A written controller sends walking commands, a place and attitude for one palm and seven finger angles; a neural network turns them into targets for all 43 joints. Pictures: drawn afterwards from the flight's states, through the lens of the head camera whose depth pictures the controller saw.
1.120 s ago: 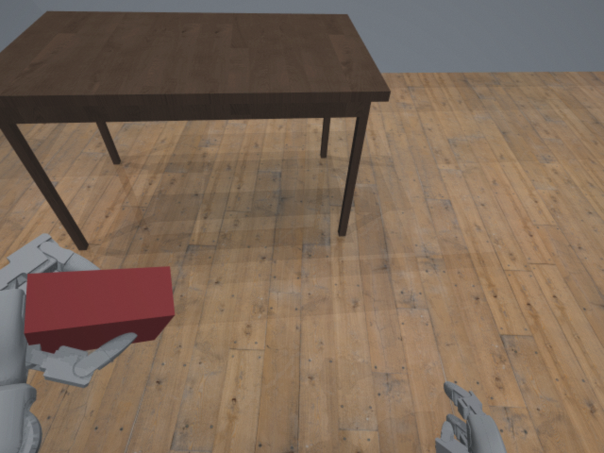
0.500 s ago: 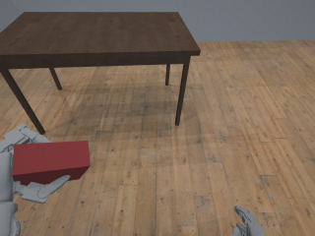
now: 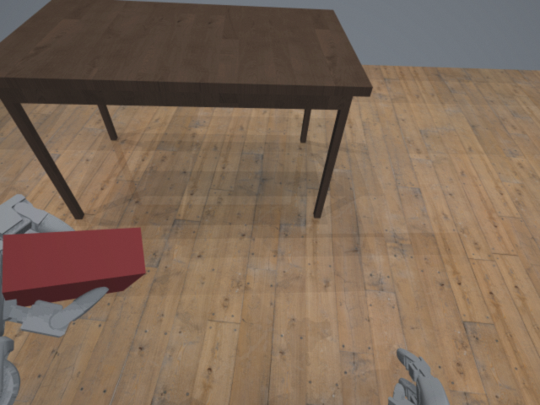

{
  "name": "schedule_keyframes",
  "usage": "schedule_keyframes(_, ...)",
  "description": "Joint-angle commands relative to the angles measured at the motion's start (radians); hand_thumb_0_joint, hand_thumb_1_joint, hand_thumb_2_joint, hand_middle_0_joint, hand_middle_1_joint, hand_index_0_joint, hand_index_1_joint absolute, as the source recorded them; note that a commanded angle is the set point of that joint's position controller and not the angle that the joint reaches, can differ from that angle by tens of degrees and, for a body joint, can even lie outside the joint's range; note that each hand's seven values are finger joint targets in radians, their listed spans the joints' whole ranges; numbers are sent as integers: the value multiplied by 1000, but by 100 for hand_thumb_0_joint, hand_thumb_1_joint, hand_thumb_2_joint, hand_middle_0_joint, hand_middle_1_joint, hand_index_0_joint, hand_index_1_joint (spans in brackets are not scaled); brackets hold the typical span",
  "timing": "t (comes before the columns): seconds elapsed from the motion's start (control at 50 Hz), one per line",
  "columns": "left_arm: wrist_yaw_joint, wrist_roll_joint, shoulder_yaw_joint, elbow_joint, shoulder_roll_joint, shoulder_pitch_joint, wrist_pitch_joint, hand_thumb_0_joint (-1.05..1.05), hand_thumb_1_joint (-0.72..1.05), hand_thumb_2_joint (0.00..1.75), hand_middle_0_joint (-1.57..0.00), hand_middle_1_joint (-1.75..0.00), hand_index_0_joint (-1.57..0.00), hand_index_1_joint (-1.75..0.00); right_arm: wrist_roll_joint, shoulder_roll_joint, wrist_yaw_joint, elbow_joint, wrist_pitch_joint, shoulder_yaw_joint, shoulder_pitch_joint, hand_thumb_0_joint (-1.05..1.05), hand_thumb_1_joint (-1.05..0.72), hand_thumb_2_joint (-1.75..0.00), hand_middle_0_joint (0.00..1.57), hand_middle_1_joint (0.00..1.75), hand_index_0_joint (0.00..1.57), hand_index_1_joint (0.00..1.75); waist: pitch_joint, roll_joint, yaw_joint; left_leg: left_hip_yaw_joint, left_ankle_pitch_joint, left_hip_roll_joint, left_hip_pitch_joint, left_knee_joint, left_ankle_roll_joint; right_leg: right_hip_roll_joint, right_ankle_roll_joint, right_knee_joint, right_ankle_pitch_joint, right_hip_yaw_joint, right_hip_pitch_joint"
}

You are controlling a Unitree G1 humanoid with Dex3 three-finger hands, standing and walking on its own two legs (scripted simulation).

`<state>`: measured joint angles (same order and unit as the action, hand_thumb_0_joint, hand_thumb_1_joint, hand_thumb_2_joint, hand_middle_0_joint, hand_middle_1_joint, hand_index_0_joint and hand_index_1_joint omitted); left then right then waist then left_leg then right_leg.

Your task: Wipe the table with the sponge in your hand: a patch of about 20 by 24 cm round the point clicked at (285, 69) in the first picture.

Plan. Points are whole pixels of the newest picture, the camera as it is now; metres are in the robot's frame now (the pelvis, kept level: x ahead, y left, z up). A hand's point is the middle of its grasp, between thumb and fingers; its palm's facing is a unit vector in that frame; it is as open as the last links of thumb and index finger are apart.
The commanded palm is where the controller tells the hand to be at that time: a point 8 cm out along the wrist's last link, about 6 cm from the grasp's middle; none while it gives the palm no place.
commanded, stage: walk to a spot facing it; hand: left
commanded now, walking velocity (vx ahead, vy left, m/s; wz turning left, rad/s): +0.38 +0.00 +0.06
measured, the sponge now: (94, 266) +0.23 +0.22 +0.15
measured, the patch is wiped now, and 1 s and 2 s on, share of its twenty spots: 0.00 0.00 0.00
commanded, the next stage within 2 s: turn to face it in 0.80 s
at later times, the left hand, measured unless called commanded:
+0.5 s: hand (170, 172) +0.36 +0.16 +0.18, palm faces +0.39 -0.74 -0.55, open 9.4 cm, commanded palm +0.29 +0.21 +0.19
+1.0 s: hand (145, 120) +0.41 +0.20 +0.22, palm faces +0.61 -0.63 -0.48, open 9.4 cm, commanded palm +0.35 +0.24 +0.19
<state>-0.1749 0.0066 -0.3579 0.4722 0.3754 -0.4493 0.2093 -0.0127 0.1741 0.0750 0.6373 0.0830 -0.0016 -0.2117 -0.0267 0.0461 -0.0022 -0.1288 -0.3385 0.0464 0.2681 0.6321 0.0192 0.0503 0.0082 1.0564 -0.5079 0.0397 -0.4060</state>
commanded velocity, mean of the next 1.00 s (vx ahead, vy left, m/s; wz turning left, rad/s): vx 0.25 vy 0.00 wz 0.33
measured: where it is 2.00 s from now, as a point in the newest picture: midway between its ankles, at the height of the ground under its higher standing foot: (309, 402)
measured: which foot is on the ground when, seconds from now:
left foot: down 0.00-0.28, up 0.30-0.74, down 0.76-1.00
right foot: up 0.00-0.26, down 0.28-0.76, up 0.78-1.00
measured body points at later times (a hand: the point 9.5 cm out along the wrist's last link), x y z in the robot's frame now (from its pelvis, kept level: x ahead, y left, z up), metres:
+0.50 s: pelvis +0.16 -0.08 +0.01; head +0.21 -0.10 +0.46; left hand +0.33 +0.20 +0.21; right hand +0.33 -0.33 -0.10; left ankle +0.14 +0.06 -0.61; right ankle +0.16 -0.14 -0.72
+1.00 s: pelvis +0.28 -0.08 +0.00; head +0.32 -0.06 +0.45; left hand +0.38 +0.23 +0.24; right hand +0.51 -0.21 -0.08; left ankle +0.32 +0.06 -0.72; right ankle +0.34 -0.22 -0.66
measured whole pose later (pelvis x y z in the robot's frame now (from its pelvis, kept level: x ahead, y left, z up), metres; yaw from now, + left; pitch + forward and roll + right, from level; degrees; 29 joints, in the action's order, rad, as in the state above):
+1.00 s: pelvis +0.28 -0.08 +0.00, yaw +18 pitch +0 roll -1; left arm -0.14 -0.04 -0.45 0.68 0.45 -0.49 0.24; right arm 0.01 0.10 0.02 0.57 0.08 -0.02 -0.17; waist -0.08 0.01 0.00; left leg -0.04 -0.19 0.05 0.40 0.58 0.01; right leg 0.11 0.06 1.10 -0.40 0.04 -0.55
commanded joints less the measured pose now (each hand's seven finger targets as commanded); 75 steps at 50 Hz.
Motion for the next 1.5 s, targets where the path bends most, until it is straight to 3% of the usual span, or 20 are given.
schedule_keyframes(0.0,-5,-11,-61,290,117,80,66,0,10,130,-120,-160,-120,-160,13,139,-12,-135,69,50,46,0,-90,-90,20,30,20,30,58,-210,-16,389,228,325,-255,-332,202,56,18,69,58,-9,-331)
schedule_keyframes(0.22,14,-23,-118,198,146,38,41,0,10,130,-120,-160,-120,-160,10,124,2,-149,53,46,67,0,-90,-90,20,30,20,30,142,-193,13,61,349,183,-54,-25,93,-46,14,-544,268,201,285)
schedule_keyframes(0.24,14,-16,-120,210,160,52,33,0,10,130,-120,-160,-120,-160,18,107,-1,-148,46,47,66,0,-90,-90,20,30,20,30,192,-48,20,26,256,129,40,199,68,51,-23,-599,272,77,414)
schedule_keyframes(0.26,11,-8,-136,195,191,39,22,0,10,130,-120,-160,-120,-160,20,75,-2,-160,36,44,71,0,-90,-90,20,30,20,30,230,225,19,-7,-105,-1,286,505,26,300,-120,-666,323,-306,554)
schedule_keyframes(0.28,3,-19,-184,223,239,52,25,0,10,130,-120,-160,-120,-160,15,101,-1,-189,38,36,130,0,-90,-90,20,30,20,30,211,254,33,110,-236,-39,429,691,7,429,-174,-757,381,-534,541)
schedule_keyframes(0.36,17,-17,-218,288,245,-17,72,0,10,130,-120,-160,-120,-160,14,108,-22,-149,2,46,140,0,-90,-90,20,30,20,30,129,-4,14,180,-39,69,446,803,-37,379,-158,-729,379,-245,373)
schedule_keyframes(0.46,4,-23,-192,305,197,-36,90,0,10,130,-120,-160,-120,-160,4,108,-19,-169,-19,59,118,0,-90,-90,20,30,20,30,120,26,-9,89,39,88,440,560,-61,326,-128,-700,731,30,404)
schedule_keyframes(0.6,-24,-28,-178,247,164,-69,62,0,10,130,-120,-160,-120,-160,8,97,-15,-224,-13,60,62,0,-90,-90,20,30,20,30,97,140,33,-111,63,33,293,115,-36,308,-107,-640,913,143,426)
schedule_keyframes(0.68,-35,-29,-128,300,162,25,52,0,10,130,-120,-160,-120,-160,11,95,1,-233,-10,63,43,0,-90,-90,20,30,20,30,172,104,-15,-183,130,-75,1,-72,-10,289,-59,-348,1002,220,333)
schedule_keyframes(0.72,-38,-29,-128,344,181,91,78,0,10,130,-120,-160,-120,-160,5,110,9,-233,2,63,39,0,-90,-90,20,30,20,30,266,-113,-50,74,281,47,-320,-166,85,185,9,71,554,216,86)
schedule_keyframes(0.74,-34,-37,-131,375,179,107,90,0,10,130,-120,-160,-120,-160,4,126,2,-244,16,56,62,0,-90,-90,20,30,20,30,271,-354,-16,543,657,338,-408,-192,245,30,51,285,-101,125,-151)
schedule_keyframes(0.76,-27,-16,-138,390,233,155,95,0,10,130,-120,-160,-120,-160,13,120,-15,-238,32,43,51,0,-90,-90,20,30,20,30,223,-294,-22,758,764,425,-394,-224,311,14,37,395,-187,2,-251)
schedule_keyframes(0.78,-4,-9,-135,313,228,185,83,0,10,130,-120,-160,-120,-160,22,155,-35,-224,35,58,67,0,-90,-90,20,30,20,30,127,-170,-23,685,657,390,-260,-253,282,49,35,381,-139,-54,-284)
schedule_keyframes(0.88,7,-49,-245,472,253,-20,89,0,10,130,-120,-160,-120,-160,30,129,-37,-207,33,72,97,0,-90,-90,20,30,20,30,166,-328,16,370,64,222,52,-325,177,64,52,194,96,-21,-117)
schedule_keyframes(1.08,4,-29,-50,152,86,163,46,0,10,130,-120,-160,-120,-160,31,139,1,-151,75,39,44,0,-90,-90,20,30,20,30,138,-194,9,107,37,205,11,-184,64,-48,62,-488,137,108,137)
schedule_keyframes(1.12,7,-8,-16,116,105,280,32,0,10,130,-120,-160,-120,-160,27,120,3,-147,77,33,42,0,-90,-90,20,30,20,30,107,17,-4,33,-34,114,28,69,1,64,8,-692,350,-73,142)
schedule_keyframes(1.14,5,-3,-21,117,154,315,21,0,10,130,-120,-160,-120,-160,17,108,6,-158,77,28,64,0,-90,-90,20,30,20,30,104,247,-3,23,-181,13,216,258,-39,244,-85,-721,633,-384,218)
schedule_keyframes(1.16,3,-6,-34,128,186,368,14,0,10,130,-120,-160,-120,-160,10,115,9,-162,87,19,122,0,-90,-90,20,30,20,30,83,202,22,81,-271,-29,292,409,-54,320,-148,-724,856,-480,226)
schedule_keyframes(1.28,1,-36,-157,273,221,108,82,0,10,130,-120,-160,-120,-160,7,102,-15,-177,29,23,127,0,-90,-90,20,30,20,30,164,26,19,101,-93,-6,286,468,-89,201,-152,-628,997,-248,353)
schedule_keyframes(1.48,13,-62,-192,204,167,-126,79,0,10,130,-120,-160,-120,-160,31,131,-52,-263,-46,47,101,0,-90,-90,20,30,20,30,240,68,22,97,-46,5,175,22,-87,163,-171,-618,911,-381,384)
